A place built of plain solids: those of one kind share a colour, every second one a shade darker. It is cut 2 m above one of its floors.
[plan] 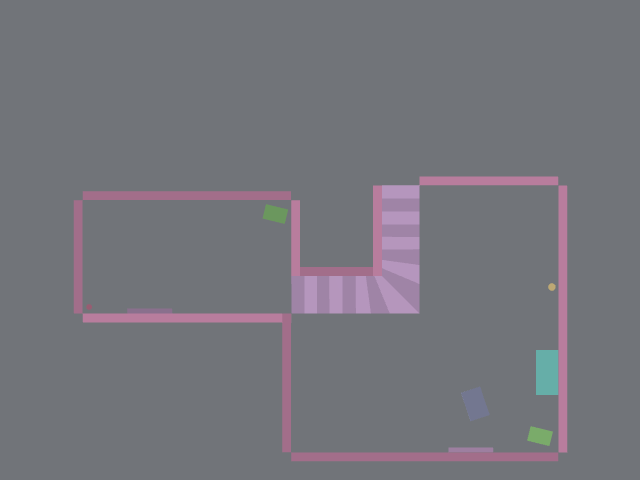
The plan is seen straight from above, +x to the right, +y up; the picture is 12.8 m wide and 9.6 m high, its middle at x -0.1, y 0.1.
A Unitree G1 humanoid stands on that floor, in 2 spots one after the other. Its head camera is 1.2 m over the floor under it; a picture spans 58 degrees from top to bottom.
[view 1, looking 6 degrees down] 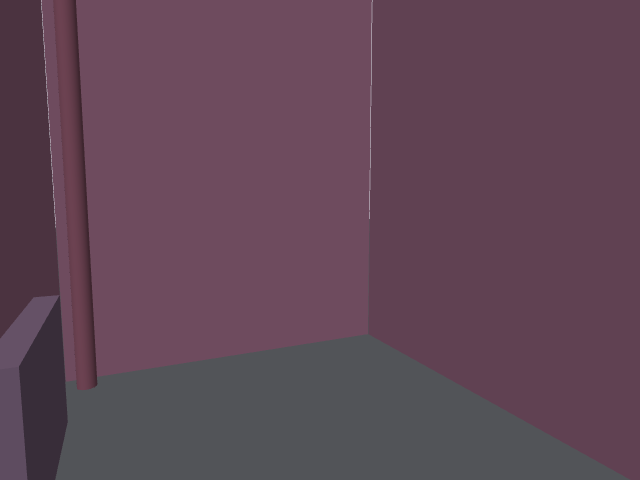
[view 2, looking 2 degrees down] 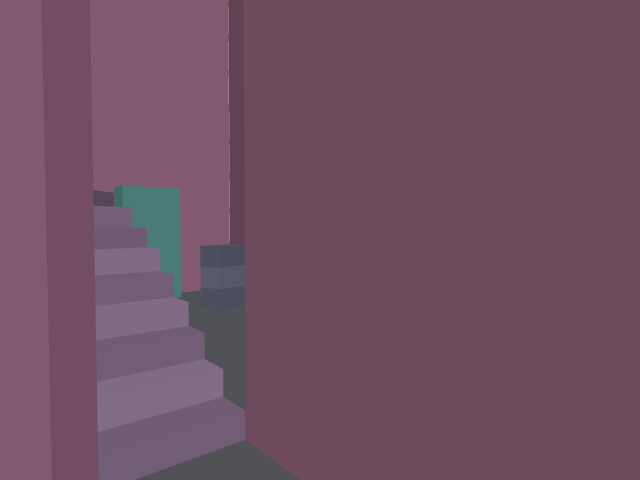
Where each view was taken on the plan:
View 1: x -1.73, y -1.02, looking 155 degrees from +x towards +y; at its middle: wall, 3.46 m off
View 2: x -2.76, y -0.16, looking -40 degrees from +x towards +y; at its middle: wall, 1.89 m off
